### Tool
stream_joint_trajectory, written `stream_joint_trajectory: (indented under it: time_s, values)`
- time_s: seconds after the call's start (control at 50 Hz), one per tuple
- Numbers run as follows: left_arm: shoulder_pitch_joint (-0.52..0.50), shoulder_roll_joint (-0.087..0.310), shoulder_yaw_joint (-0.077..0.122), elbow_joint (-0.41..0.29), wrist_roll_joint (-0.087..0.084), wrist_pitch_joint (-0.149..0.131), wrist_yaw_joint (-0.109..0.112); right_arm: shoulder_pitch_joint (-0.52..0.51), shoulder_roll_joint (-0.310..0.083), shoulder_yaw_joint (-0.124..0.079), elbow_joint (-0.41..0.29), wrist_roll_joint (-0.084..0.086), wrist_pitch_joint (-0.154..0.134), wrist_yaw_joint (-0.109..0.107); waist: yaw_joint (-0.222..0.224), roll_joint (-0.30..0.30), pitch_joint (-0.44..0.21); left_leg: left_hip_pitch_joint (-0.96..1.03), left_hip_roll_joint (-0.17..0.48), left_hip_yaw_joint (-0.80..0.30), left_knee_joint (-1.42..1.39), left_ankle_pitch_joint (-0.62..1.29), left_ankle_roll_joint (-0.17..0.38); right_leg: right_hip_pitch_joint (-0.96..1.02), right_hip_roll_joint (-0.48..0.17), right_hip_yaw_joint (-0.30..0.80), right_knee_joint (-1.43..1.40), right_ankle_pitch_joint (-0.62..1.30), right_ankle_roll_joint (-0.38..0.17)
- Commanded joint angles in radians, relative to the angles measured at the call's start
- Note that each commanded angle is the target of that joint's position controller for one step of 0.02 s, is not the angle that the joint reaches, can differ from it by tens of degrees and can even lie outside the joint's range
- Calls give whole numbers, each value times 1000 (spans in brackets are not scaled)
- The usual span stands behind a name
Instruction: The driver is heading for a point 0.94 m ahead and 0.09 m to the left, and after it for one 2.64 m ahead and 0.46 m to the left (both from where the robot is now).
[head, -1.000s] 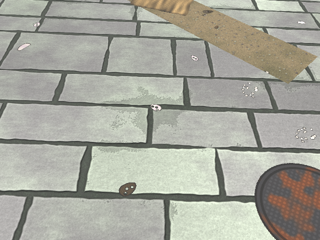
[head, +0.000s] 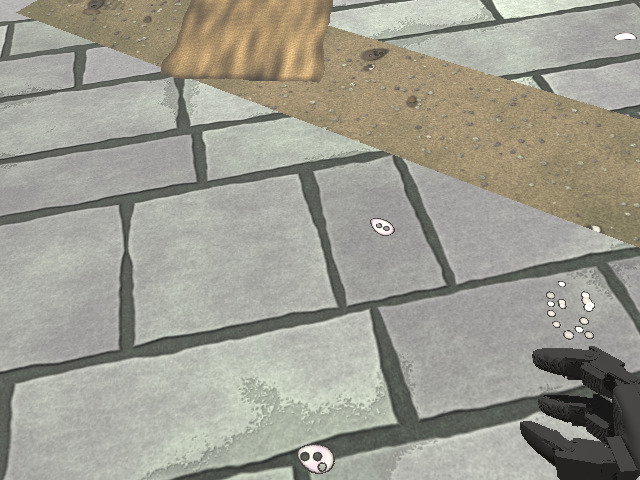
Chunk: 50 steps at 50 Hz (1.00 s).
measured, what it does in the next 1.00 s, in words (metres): walks ahead: left foot, then right foot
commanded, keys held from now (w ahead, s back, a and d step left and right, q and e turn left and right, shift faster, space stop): w+e+shift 0.04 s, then w+shift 0.30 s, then w+q+shift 0.14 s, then q+shift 0.52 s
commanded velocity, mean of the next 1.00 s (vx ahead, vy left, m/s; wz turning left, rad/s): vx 0.69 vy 0.00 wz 0.18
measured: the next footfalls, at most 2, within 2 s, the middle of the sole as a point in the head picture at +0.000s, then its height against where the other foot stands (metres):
left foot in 0.12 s outside the picture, level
right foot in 0.56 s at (465, 381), level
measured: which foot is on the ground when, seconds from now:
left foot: up 0.00-0.10, down 0.12-0.56, up 0.58-0.94, down 0.96-1.00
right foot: down 0.00-0.12, up 0.14-0.54, down 0.56-0.96, up 0.98-1.00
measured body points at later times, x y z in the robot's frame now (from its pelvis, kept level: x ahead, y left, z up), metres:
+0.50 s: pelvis +0.45 +0.02 -0.01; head +0.48 +0.01 +0.44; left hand +0.79 +0.12 -0.03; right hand +0.28 -0.19 -0.13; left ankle +0.30 +0.17 -0.74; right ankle +0.64 -0.18 -0.69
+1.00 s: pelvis +0.74 -0.01 -0.03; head +0.77 +0.03 +0.42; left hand +0.83 +0.31 -0.15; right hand +0.97 -0.28 -0.09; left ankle +0.84 +0.09 -0.74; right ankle +0.68 -0.18 -0.70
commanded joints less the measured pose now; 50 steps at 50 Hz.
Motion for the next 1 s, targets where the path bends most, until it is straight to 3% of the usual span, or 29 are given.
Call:
stream_joint_trajectory:
  time_s: [0.02, 0.08, 0.1, 0.12, 0.14, 0.16, 0.18, 0.2, 0.22, 0.26, 0.3, 0.4, 0.48, 0.52, 0.54, 0.56, 0.58, 0.6, 0.62, 0.64, 0.68, 0.72, 0.76, 0.82, 0.88, 0.94, 0.96, 0.98, 1.0]
  values:
    - [-36, 178, 57, -55, -16, -10, 18, -91, -89, -37, -95, 33, -12, -3, -19, -105, 21, 377, -97, 86, -144, 134, -28, -331, -133, 198, -131, 106, -62]
    - [-41, 177, 69, -42, -2, -1, 27, 23, -174, -78, -78, 51, -26, -9, -93, -139, -58, 438, -85, 90, -180, 55, 13, -99, -179, 204, 65, 429, -25]
    - [-70, 186, 68, -50, 22, 6, 19, 201, -201, -98, -46, 55, -25, -14, -199, -152, -174, 605, -68, 120, -144, 22, 43, -77, -167, 156, 256, 627, 6]
    - [-126, 136, 43, -84, 61, 7, 8, 473, -217, -100, 2, 52, -12, -23, -318, -143, -351, 934, 55, 12, -8, -148, 87, -236, -167, 112, 569, 567, 26]
    - [147, -22, 0, -92, 8, -4, -6, 548, -313, -111, 64, 8, -10, -2, -155, 422, -522, 1266, 324, -622, -220, -554, 304, -585, -11, 15, 958, -183, 83]
    - [128, 58, -10, -64, -40, -2, 4, 540, -223, -101, 67, 11, -10, 16, -197, 436, -457, 1228, 355, -847, -340, -905, 318, -745, -110, -36, 1077, -152, 78]
    - [-47, 140, 4, -85, -21, -1, 6, 479, -134, -86, 60, 19, 1, 10, -242, 254, -267, 1076, 286, -668, -362, -831, 274, -791, -151, -78, 1067, -72, 64]
    - [-175, 150, 6, -114, 4, -10, 5, 436, -129, -80, 74, 5, 11, 11, -236, 51, -156, 915, 231, -504, -367, -614, 246, -757, -171, -103, 1022, -23, 61]
    - [-281, 137, 5, -146, 27, -24, 3, 430, -128, -78, 94, -5, 13, 18, -229, -28, -73, 797, 181, -383, -371, -448, 238, -739, -185, -114, 957, -17, 55]
    - [-287, 99, 1, -163, 7, -25, -9, 412, -60, -52, 130, -11, 6, 29, -160, 36, -39, 693, 136, -257, -402, -329, 244, -685, -227, -102, 860, 0, 43]
    - [-277, 69, -10, -166, 2, -18, -15, 422, -30, -39, 159, 14, 5, 39, -122, 45, -13, 644, 140, -219, -430, -289, 263, -701, -253, -113, 783, -8, 42]
    - [-501, 69, -36, -258, 43, -49, -39, 477, -116, -48, 194, 35, 5, 15, -148, -3, 106, 484, 119, -102, -537, -109, 273, -686, -270, -190, 429, 308, 100]
    - [-623, 100, -22, -294, 26, -73, -56, 575, -150, -46, 233, 55, 22, -2, -180, 21, 110, 456, 123, -44, -576, -19, 249, -404, -183, -226, 190, 477, 124]
    - [-578, 152, 8, -289, 36, -82, -49, 624, -155, -43, 262, 46, 45, -6, -145, 71, 42, 595, 118, -34, -406, 365, 198, -302, -125, -247, 123, 425, 103]
    - [-484, 180, 27, -272, 44, -86, -42, 623, -180, -47, 270, 39, 59, -7, -82, 116, -34, 623, 100, -20, -239, 579, 158, -182, -98, -267, 107, 411, 80]
    - [-318, 203, 40, -243, 55, -84, -29, 573, -199, -50, 253, 32, 65, -6, 21, 154, -126, 505, 61, -4, -7, 601, 104, 47, -158, -232, 123, 515, 60]
    - [-94, 274, 59, -207, 74, -72, -6, 521, -153, -38, 196, 4, 61, -10, 112, 73, -308, 250, -24, 13, 339, 271, 54, 405, -366, -79, 232, 754, 17]
    - [-61, 316, 56, -198, 88, -56, -21, 739, 25, 9, 201, 16, 54, -4, -18, -300, -598, -9, -116, 21, 739, -673, 8, 703, -737, 344, 259, 1047, -178]
    - [-72, 251, 52, -219, 72, -34, -17, 682, -101, -18, 186, 41, 61, -11, 19, -247, -665, -24, -60, -12, 820, -634, 2, 620, -656, 379, 172, 873, -158]
    - [-129, 190, 38, -205, 58, -21, -7, 549, -146, -43, 146, 59, 72, -24, 11, -225, -471, -103, -16, 54, 802, -587, 0, 472, -610, 191, 146, 878, -122]
    - [-236, 127, 23, -169, 46, -13, 4, 471, -124, -51, 124, 33, 101, -39, -59, -143, -212, -75, 36, 121, 737, -498, -12, 120, -525, 4, 43, 874, -89]
    - [-381, 105, 26, -162, 54, -17, 4, 529, -36, -46, 114, 51, 151, -33, -169, -186, -115, 71, 92, 113, 649, -509, -18, -163, -526, -115, -88, 671, -77]
    - [-475, 136, 39, -152, 44, -29, 4, 461, -35, -51, 76, 38, 171, -30, -192, -164, -48, 125, 106, 129, 468, -396, -13, -292, -518, -225, -150, 643, -64]
    - [-508, 183, 59, -130, 21, -31, 13, 449, -65, -63, 92, 20, 170, 9, -193, -127, -112, 291, 65, 173, 186, -38, 33, -259, -446, -386, -118, 588, -23]
    - [-490, 218, 72, -104, -8, -22, 14, 394, -125, -84, 61, 24, 186, 40, -185, -96, -98, 327, 37, 214, 95, -33, 76, -189, -472, -422, -39, 538, 13]
    - [-460, 224, 77, -88, -22, 3, 12, 488, -221, -136, 68, 11, 185, 30, -249, -8, -124, 519, -70, 274, -13, -70, 162, -211, -416, -471, 288, 560, 90]
    - [-402, 190, 66, -93, 15, 19, 6, 519, -303, -160, 71, 14, 178, 11, -238, 220, -69, 605, -7, 96, -114, 378, 219, -365, -309, -484, 574, 114, 159]
    - [-293, 143, 47, -111, 58, 31, -1, 410, -384, -152, -5, -3, 168, 6, -103, 430, -140, 724, 190, -348, -166, 522, 406, -608, -129, -379, 895, -423, 221]
    - [-279, 215, 52, -107, 47, 37, -2, 388, -356, -141, -53, -16, 139, 30, -138, 293, -306, 739, 266, -540, -304, 162, 462, -642, -119, -166, 978, -372, 198]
